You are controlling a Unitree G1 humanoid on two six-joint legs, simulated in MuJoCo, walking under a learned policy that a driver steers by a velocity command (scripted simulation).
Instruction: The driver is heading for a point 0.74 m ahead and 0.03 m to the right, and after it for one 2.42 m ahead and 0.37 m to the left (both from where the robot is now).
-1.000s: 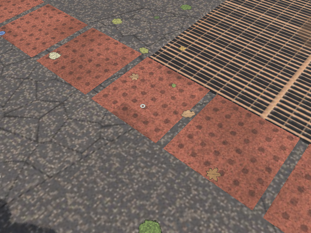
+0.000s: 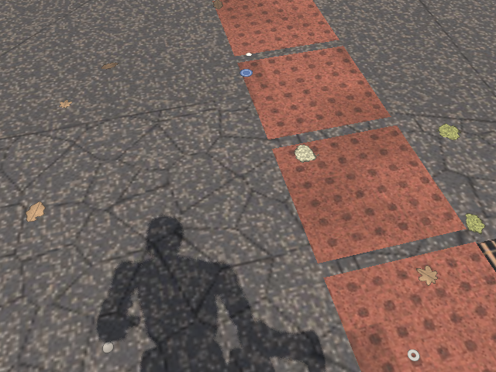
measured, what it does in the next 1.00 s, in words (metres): walks ahead: left foot, then right foot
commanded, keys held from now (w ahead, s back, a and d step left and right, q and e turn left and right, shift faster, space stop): w+q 0.08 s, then w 0.36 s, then w+e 0.50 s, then e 0.06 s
